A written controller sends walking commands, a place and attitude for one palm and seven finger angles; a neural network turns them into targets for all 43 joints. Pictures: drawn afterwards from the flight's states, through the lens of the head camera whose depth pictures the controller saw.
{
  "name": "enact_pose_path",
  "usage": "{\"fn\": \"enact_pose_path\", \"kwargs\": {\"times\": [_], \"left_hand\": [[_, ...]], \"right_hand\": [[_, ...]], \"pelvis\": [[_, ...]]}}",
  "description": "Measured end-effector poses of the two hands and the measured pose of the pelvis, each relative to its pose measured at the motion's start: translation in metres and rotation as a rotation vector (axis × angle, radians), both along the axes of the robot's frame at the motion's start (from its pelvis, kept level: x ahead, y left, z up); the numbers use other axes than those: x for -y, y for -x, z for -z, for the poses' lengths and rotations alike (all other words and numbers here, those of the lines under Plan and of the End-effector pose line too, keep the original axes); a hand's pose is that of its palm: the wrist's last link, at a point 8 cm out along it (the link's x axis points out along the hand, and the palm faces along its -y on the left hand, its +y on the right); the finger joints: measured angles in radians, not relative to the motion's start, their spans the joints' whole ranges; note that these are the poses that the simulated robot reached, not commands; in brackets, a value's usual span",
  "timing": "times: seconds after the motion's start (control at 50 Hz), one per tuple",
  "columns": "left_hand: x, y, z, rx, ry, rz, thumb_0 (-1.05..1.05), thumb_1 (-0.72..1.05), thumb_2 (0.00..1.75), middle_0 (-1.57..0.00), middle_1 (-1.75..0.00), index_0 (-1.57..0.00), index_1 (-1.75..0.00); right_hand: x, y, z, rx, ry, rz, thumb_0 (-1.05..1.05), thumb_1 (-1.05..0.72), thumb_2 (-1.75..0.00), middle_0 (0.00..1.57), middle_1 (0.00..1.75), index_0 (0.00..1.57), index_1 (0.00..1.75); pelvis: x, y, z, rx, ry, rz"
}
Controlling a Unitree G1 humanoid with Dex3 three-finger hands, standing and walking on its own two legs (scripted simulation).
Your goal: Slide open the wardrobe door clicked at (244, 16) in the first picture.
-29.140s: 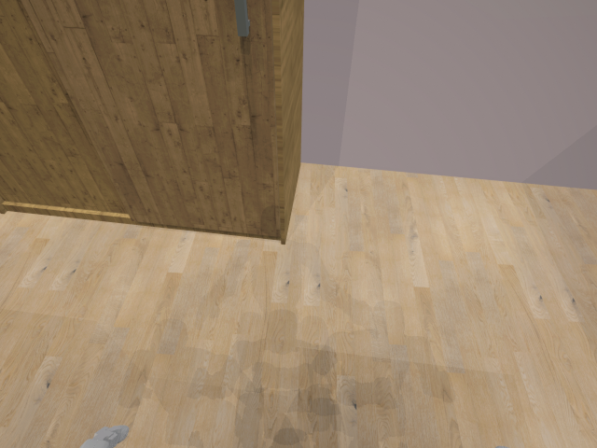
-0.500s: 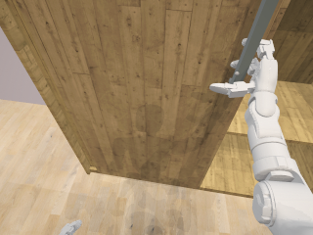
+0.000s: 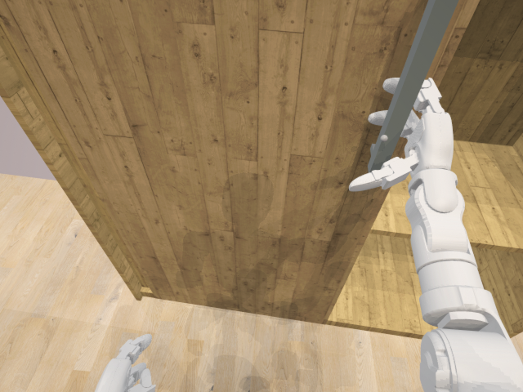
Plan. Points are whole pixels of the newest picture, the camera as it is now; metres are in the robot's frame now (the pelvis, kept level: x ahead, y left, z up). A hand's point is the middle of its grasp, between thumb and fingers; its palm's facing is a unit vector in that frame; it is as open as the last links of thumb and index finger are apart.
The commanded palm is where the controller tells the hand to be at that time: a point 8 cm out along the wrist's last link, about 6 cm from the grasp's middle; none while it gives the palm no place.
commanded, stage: slip the hand off the handle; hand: right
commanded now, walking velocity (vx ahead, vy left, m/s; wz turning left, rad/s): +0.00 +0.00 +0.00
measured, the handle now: (401, 91) +0.47 -0.15 +0.25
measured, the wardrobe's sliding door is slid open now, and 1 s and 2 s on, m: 0.56 0.56 0.56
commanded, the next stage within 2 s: draw the hand back to the body in 1.08 s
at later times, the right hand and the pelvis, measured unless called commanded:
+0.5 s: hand (450, 152) +0.40 -0.22 +0.20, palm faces +0.15 +0.98 -0.08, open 14.7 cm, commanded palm +0.37 -0.25 +0.20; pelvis +0.00 -0.01 +0.00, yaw +0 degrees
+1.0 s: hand (464, 204) +0.31 -0.20 +0.20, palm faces +0.13 +0.99 -0.08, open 14.7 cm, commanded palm +0.28 -0.23 +0.20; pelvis +0.01 -0.01 +0.00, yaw -2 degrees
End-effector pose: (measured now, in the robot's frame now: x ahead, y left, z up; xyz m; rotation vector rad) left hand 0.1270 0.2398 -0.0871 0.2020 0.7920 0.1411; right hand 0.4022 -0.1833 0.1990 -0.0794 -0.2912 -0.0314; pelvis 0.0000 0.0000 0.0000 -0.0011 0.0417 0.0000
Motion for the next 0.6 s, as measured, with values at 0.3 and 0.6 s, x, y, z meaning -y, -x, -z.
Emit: {"fn": "enact_pose_path", "kwargs": {"times": [0.3,0.6], "left_hand": [[0.013,0.007,-0.001,-0.02,-0.004,-0.035,0.01,0.9,0.89,-0.2,-0.3,-0.2,-0.3],[-0.002,0.036,0.009,-0.104,-0.045,-0.042,0.01,0.91,0.89,-0.2,-0.3,-0.2,-0.3]], "right_hand": [[0.026,0.001,0.002,-0.035,-0.028,0.034,-0.02,0.55,-0.2,0.5,1.18,0.25,1.15],[0.073,0.039,0.0,0.02,-0.003,0.023,-0.02,0.55,-0.2,0.29,1.16,0.25,1.15]], "pelvis": [[0.008,0.001,0.0,0.013,-0.005,-0.015],[0.014,0.001,0.001,0.022,-0.014,0.014]]}}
